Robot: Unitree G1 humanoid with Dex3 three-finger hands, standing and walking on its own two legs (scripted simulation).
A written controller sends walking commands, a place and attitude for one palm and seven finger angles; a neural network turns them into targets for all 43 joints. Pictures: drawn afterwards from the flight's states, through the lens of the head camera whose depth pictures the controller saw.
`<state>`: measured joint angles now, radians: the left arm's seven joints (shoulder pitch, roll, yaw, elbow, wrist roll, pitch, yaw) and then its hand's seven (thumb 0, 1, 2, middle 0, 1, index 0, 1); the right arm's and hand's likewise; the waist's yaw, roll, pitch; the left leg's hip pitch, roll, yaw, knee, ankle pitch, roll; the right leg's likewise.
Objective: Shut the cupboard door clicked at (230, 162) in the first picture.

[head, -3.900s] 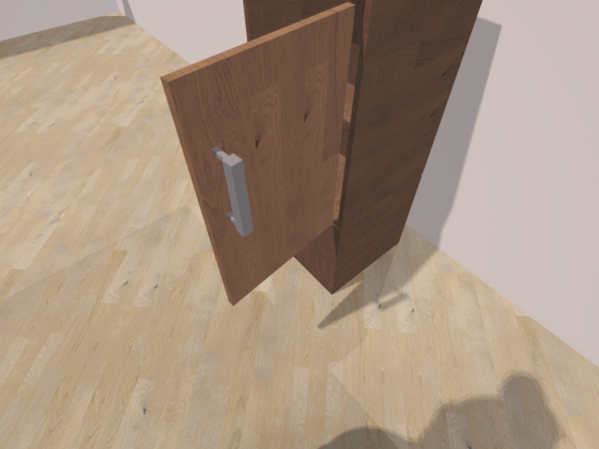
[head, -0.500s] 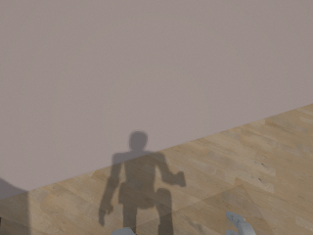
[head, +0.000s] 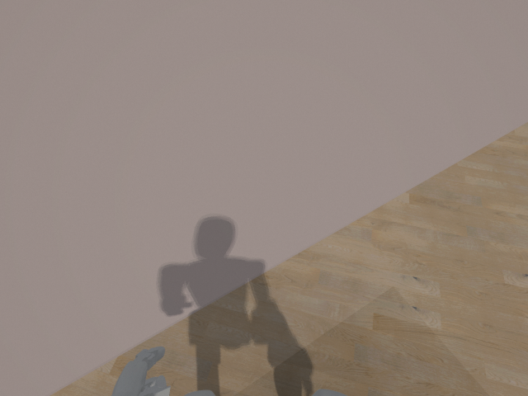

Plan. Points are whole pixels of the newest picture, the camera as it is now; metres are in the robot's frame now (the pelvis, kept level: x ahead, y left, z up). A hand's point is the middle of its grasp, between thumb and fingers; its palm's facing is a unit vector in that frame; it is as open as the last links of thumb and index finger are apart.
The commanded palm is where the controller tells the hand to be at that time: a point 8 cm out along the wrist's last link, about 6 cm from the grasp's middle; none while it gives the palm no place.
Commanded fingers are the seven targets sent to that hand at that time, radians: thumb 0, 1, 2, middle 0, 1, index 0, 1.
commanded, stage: turn to face it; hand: left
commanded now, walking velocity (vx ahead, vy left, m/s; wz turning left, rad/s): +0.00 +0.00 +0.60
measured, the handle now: out of the picture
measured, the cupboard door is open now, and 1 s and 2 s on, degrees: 96 96 96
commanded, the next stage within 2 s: none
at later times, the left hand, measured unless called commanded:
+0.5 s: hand out of the picture +0.11 +0.23 -0.15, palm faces +0.31 -0.91 -0.27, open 7.4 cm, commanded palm none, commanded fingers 0.00 0.90 0.90 -0.20 -0.30 -0.20 -0.30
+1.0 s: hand out of the picture +0.00 +0.11 -0.17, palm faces +0.65 -0.73 -0.23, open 7.4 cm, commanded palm none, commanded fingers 0.00 0.90 0.90 -0.20 -0.30 -0.20 -0.30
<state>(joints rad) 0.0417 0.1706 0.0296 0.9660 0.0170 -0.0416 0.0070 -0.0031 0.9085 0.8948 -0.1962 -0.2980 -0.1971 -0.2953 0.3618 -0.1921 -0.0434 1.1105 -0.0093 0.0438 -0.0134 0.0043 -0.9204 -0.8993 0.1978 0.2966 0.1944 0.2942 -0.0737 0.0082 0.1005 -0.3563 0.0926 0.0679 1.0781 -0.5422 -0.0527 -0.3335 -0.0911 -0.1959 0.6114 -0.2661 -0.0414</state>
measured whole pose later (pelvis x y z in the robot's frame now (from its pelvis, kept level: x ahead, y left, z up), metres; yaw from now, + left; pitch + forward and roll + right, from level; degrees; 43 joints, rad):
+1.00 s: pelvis +0.10 -0.06 +0.00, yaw +39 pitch +2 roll +1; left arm 0.26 0.21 0.05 0.93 0.02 0.01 0.01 0.00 0.91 0.89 -0.20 -0.30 -0.20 -0.30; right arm 0.04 -0.24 -0.06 0.89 -0.02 0.07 0.04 0.00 -0.91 -0.90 0.20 0.30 0.19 0.29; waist 0.03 -0.04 0.12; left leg -0.28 0.02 0.12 0.58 -0.31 -0.02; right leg -0.25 -0.17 -0.32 0.67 -0.41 0.00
